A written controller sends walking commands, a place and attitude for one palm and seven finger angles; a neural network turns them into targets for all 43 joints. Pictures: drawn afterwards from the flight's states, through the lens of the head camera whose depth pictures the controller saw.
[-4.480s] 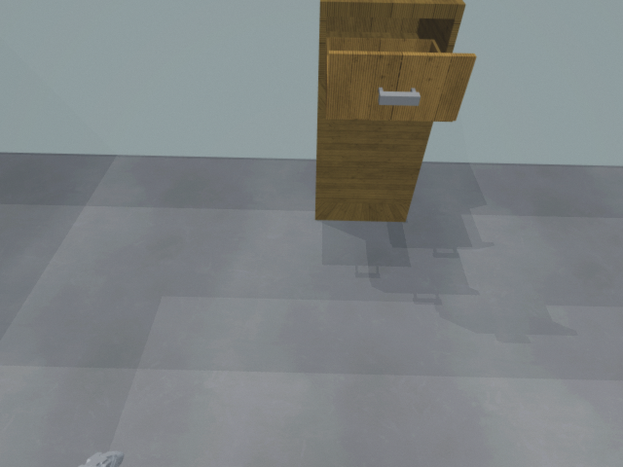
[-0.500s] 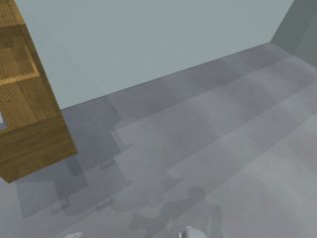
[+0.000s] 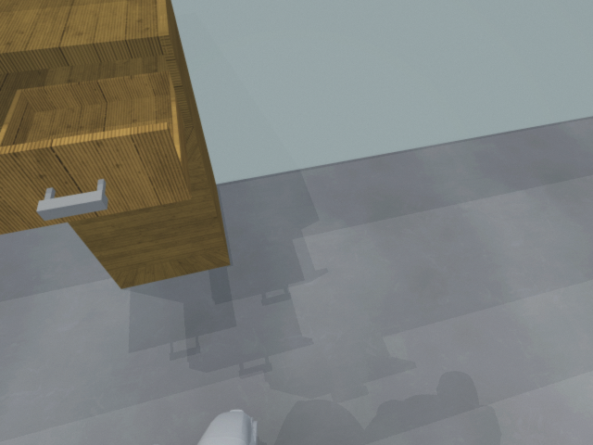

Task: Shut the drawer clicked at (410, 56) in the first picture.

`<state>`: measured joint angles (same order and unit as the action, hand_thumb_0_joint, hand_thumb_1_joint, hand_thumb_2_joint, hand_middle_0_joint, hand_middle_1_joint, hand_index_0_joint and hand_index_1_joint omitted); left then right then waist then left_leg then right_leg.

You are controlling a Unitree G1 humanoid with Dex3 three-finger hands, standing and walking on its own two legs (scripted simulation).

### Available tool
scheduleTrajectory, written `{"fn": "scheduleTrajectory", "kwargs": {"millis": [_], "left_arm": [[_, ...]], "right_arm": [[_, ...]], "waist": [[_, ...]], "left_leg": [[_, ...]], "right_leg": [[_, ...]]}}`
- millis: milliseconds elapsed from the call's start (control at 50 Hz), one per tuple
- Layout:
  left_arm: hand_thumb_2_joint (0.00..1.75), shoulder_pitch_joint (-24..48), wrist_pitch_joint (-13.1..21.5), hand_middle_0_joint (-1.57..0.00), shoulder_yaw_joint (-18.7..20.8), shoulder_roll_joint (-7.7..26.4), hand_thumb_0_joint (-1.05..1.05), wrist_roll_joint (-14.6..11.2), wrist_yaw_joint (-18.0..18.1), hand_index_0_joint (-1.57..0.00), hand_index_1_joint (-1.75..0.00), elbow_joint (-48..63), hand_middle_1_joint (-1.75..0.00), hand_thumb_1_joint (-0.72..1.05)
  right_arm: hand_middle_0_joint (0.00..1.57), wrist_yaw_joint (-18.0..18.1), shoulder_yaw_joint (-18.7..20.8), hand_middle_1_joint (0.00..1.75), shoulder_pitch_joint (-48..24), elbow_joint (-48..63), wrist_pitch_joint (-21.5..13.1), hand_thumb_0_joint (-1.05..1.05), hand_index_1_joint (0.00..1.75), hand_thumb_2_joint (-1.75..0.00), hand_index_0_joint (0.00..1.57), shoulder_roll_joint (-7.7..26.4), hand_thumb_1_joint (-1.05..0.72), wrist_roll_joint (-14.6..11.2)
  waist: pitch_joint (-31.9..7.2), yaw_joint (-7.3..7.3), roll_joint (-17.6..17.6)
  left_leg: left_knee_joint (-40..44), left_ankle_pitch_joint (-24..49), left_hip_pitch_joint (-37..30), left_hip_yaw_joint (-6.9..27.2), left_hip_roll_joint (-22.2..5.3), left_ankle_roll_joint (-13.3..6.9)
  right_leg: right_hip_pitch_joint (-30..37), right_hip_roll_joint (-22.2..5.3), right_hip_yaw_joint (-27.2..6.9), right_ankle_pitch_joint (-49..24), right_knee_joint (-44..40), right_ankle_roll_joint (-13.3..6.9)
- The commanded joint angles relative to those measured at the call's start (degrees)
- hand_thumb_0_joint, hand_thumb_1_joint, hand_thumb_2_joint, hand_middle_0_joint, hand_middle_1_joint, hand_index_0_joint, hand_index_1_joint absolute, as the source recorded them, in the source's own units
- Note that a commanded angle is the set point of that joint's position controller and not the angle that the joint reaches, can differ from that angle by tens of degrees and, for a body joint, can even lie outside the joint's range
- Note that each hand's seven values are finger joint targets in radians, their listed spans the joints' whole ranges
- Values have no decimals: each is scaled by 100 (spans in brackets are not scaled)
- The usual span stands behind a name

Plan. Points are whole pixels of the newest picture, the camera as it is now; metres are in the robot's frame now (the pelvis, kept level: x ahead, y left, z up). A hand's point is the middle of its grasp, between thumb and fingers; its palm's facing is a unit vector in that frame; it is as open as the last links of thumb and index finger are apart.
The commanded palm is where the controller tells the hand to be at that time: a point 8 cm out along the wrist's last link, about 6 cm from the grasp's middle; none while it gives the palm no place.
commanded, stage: turn to face it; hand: left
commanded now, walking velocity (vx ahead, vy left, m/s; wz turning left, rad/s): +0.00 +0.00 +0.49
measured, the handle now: (75, 196) +0.50 +0.42 +0.00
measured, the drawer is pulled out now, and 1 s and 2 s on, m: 0.26 0.26 0.26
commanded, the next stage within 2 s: take the last steps up to it in 0.46 s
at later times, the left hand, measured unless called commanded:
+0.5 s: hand out of the picture +0.01 +0.29 -0.17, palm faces +0.26 -0.94 -0.21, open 7.3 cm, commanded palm none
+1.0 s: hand out of the picture -0.05 +0.20 -0.15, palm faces +0.32 -0.92 -0.22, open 7.3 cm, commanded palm none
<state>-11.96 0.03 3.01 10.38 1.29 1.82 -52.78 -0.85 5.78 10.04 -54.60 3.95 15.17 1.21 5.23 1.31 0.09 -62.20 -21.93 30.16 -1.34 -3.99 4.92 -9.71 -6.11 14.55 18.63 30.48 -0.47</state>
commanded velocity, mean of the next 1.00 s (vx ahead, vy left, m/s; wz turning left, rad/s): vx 0.14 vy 0.00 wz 0.21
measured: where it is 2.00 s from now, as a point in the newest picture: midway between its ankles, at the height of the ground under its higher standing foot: (249, 441)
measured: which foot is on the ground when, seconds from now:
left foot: up 0.00-0.14, down 0.16-0.88, up 0.90-1.00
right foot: down 0.00-0.16, up 0.18-0.86, down 0.88-1.00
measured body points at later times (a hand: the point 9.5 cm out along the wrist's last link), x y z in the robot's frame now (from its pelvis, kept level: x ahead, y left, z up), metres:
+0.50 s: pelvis +0.00 +0.08 +0.01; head +0.01 +0.12 +0.46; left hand -0.01 +0.34 -0.15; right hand +0.14 -0.14 -0.11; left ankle +0.03 +0.12 -0.74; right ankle +0.02 -0.11 -0.64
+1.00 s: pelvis +0.01 +0.03 +0.01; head -0.01 +0.00 +0.46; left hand -0.06 +0.25 -0.13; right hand +0.03 -0.20 -0.16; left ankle +0.02 +0.15 -0.68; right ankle -0.01 -0.05 -0.74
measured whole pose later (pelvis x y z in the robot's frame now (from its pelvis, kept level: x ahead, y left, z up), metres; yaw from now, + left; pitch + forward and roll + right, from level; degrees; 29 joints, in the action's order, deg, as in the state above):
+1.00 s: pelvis +0.01 +0.03 +0.01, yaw +15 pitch -2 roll +2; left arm -23.0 1.0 2.0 7.5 1.0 1.4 -60.3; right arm -0.7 3.8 22.5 -62.6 1.8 9.9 1.8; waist -2.6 0.8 1.0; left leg -50.9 -16.6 26.4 -0.9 2.9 -0.5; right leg -4.1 0.4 4.1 15.1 20.5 -3.3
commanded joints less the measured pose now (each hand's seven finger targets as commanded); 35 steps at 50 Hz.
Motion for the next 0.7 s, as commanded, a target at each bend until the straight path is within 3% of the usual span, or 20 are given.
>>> {"fn": "scheduleTrajectory", "kwargs": {"millis": [0, 60, 80, 100, 120, 140, 160, 180, 200, 220, 240, 300, 400, 500, 540, 600, 680], "left_arm": [[90, -410, 40, -20, 243, 1074, 0, 49, 27, -20, -30, 299, -30, 90], [90, -565, -8, -20, 303, 1285, 0, 63, -1, -20, -30, 295, -30, 90], [90, -604, -18, -20, 313, 1326, 0, 53, -16, -20, -30, 274, -30, 90], [90, -567, -23, -20, 316, 1330, 0, 25, -30, -20, -30, 261, -30, 90], [90, -572, -33, -20, 306, 1240, 0, -31, -52, -20, -30, 348, -30, 90], [90, -433, -32, -20, 186, 828, 0, -91, -99, -20, -30, 618, -30, 90], [90, -240, -108, -20, 148, 930, 0, -42, -31, -20, -30, 686, -30, 90], [90, -168, -177, -20, 158, 940, 0, -22, 26, -20, -30, 552, -30, 90], [90, -104, -186, -20, 188, 968, 0, -31, 7, -20, -30, 497, -30, 90], [90, -209, -193, -20, 216, 1003, 0, -13, -35, -20, -30, 353, -30, 90], [90, -384, -209, -20, 225, 979, 0, -12, -64, -20, -30, 218, -30, 90], [90, -732, -238, -20, 242, 964, 0, -11, -90, -20, -30, 10, -30, 90], [90, -564, -265, -20, 244, 922, 0, 8, -43, -20, -30, 19, -30, 90], [90, -311, -272, -20, 253, 854, 0, 14, -7, -20, -30, 62, -30, 90], [90, -247, -274, -20, 228, 779, 0, 9, -3, -20, -30, 64, -30, 90], [90, -196, -223, -20, 154, 681, 0, 16, -33, -20, -30, 17, -30, 90], [90, -200, -167, -20, 70, 534, 0, 31, -88, -20, -30, -11, -30, 90]], "right_arm": [[20, -79, -98, 30, -371, 569, -121, 0, 30, -90, 20, -55, -90, -31], [20, -75, -134, 30, -522, 737, -180, 0, 30, -90, 20, 42, -90, -39], [20, -59, -124, 30, -432, 742, -197, 0, 30, -90, 20, 117, -90, -32], [20, -49, -92, 30, -85, 696, -233, 0, 30, -90, 20, 275, -90, -16], [20, -32, 21, 30, 448, 594, -303, 0, 30, -90, 20, 712, -90, 13], [20, 13, 188, 30, 916, 557, -371, 0, 30, -90, 20, 1485, -90, 0], [20, 56, 155, 30, 1116, 419, -323, 0, 30, -90, 20, 1572, -90, -89], [20, 123, 91, 30, 847, 402, -340, 0, 30, -90, 20, 1306, -90, -71], [20, 175, 43, 30, 414, 575, -340, 0, 30, -90, 20, 1162, -90, -59], [20, 191, -31, 30, 79, 658, -348, 0, 30, -90, 20, 964, -90, -45], [20, 192, -87, 30, -102, 676, -372, 0, 30, -90, 20, 826, -90, -56], [20, 191, -147, 30, -104, 634, -423, 0, 30, -90, 20, 692, -90, -110], [20, 189, -121, 30, 273, 472, -414, 0, 30, -90, 20, 563, -90, -95], [20, 206, -85, 30, 519, 323, -387, 0, 30, -90, 20, 429, -90, -54], [20, 227, -100, 30, 626, 256, -382, 0, 30, -90, 20, 399, -90, -36], [20, 240, -100, 30, 838, 106, -408, 0, 30, -90, 20, 368, -90, -5], [20, 246, -75, 30, 1076, -89, -440, 0, 30, -90, 20, 427, -90, 28]], "waist": [[-297, -288, -1075], [-456, -376, -1174], [-552, -315, -1122], [-804, -96, -819], [-1291, 200, 120], [-1541, 438, 2031], [-1733, 444, 1404], [-1550, 349, 1300], [-1140, 221, 1197], [-932, 68, 932], [-799, -78, 839], [-799, -227, 837], [-649, -141, 541], [-467, -49, 660], [-496, -15, 681], [-658, 51, 658], [-470, 96, 603]], "left_leg": [[1089, 34, -284, -400, 70, -86], [1921, 6, -773, -607, 212, -222], [2329, 201, -1084, -686, 273, -258], [3044, 702, -1697, -619, 311, -319], [3680, 2047, -2943, 48, -225, -579], [3922, 5049, -3714, 2346, -1999, -1443], [3806, 5854, -3522, 2201, -2237, -1842], [3945, 5182, -3233, 1780, -1896, -1666], [3997, 4578, -2893, 1689, -1689, -1600], [4110, 4096, -2589, 1392, -1375, -1417], [4262, 3851, -2423, 1151, -1135, -1264], [4509, 3492, -2300, 831, -767, -989], [4846, 2328, -2331, 1260, -781, -1083], [5094, 1094, -2192, 1813, -817, -1232], [5136, 888, -2232, 2001, -821, -1289], [5256, -13, -2389, 2336, -824, -1418], [5519, -1311, -1973, 2603, -854, -1525]], "right_leg": [[141, -1354, -597, -3161, -757, -568], [248, -1476, -561, -3338, -385, -514], [229, -1463, -499, -3370, -136, -429], [140, -1382, -338, -3222, 502, -256], [-672, -1118, -199, -2358, 1726, 65], [-2292, -109, -300, 1853, 3274, 567], [-2288, -77, -1151, 2156, 3795, 476], [-2268, -199, -1378, 1797, 3889, 451], [-2399, -197, -1384, 1433, 4022, 481], [-2375, -185, -1472, 877, 4108, 509], [-2265, -150, -1463, 460, 4098, 536], [-2025, -49, -1440, -151, 3957, 584], [-2127, 0, -1528, -313, 3591, 636], [-2165, 43, -1588, -144, 3080, 599], [-2081, 112, -1599, 37, 2794, 545], [-1911, 229, -1569, 332, 2248, 423], [-1533, 370, -1429, 670, 1666, 227]]}}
